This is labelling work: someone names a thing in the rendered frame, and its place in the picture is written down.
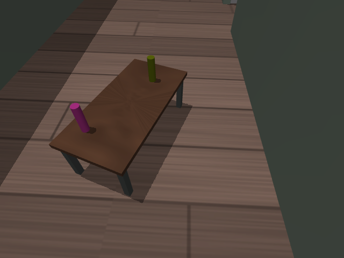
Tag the coffee table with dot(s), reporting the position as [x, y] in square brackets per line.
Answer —
[121, 118]

